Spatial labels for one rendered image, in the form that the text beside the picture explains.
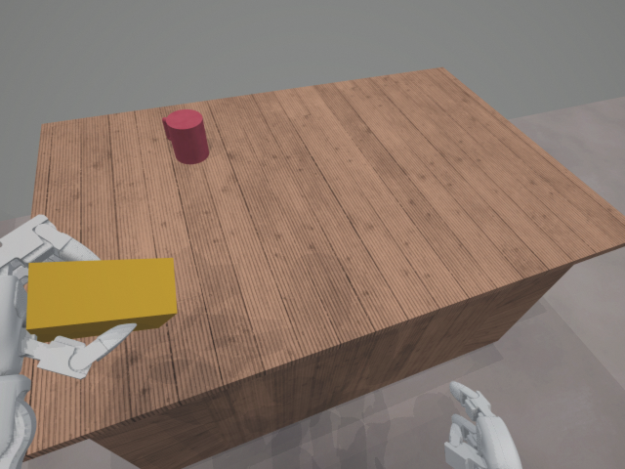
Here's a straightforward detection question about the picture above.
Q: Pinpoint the robot right hand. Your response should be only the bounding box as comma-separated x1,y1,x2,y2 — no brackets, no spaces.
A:
444,381,522,469

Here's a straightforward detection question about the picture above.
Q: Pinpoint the left robot forearm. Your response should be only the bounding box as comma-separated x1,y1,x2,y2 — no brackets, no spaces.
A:
0,374,36,469

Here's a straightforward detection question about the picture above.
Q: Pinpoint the table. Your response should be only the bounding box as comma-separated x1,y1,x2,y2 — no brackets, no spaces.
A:
20,67,625,469

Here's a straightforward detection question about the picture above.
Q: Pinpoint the sponge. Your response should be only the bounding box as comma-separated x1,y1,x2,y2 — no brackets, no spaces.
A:
26,258,177,343

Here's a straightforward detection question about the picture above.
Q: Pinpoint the robot left hand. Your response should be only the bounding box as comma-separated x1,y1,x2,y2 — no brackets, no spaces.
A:
0,215,137,380

